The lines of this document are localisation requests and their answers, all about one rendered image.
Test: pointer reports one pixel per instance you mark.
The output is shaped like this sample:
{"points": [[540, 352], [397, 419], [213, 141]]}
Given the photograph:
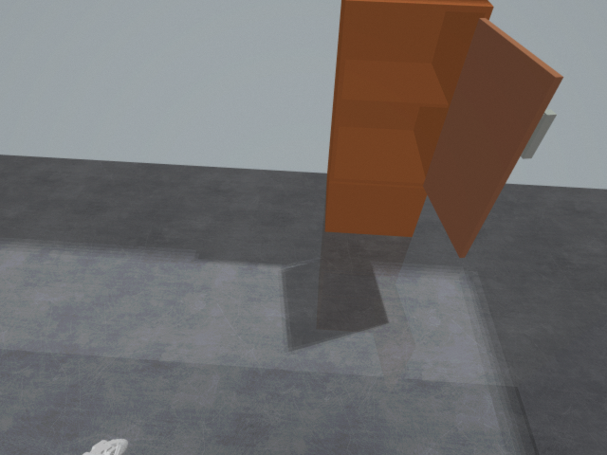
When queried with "cupboard door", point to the cupboard door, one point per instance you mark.
{"points": [[501, 95]]}

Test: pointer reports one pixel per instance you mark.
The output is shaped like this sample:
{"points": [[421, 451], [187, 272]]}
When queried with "handle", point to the handle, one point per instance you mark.
{"points": [[539, 133]]}

